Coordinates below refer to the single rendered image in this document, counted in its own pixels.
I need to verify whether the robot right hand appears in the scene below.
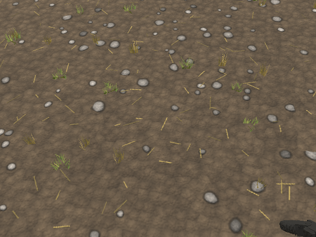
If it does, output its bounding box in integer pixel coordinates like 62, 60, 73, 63
279, 220, 316, 237

